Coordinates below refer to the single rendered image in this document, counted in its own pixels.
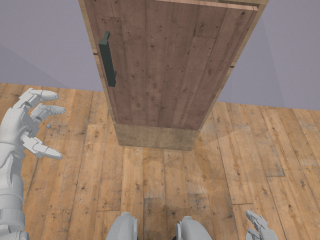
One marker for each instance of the robot right thigh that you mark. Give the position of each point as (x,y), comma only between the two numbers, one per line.
(191,230)

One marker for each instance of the robot thigh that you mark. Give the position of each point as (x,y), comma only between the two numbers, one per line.
(125,227)
(191,230)

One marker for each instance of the robot left forearm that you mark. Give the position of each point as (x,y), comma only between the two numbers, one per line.
(12,218)

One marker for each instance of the left robot upper arm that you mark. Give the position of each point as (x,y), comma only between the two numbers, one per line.
(17,235)

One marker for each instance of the cupboard door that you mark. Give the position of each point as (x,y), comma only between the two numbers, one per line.
(170,56)

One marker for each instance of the robot left thigh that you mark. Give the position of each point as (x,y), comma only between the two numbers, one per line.
(125,227)

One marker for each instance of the handle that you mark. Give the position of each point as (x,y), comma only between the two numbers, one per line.
(107,59)

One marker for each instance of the left robot hand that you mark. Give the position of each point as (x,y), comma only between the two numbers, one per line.
(16,122)

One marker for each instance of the right robot hand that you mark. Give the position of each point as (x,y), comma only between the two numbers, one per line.
(261,226)

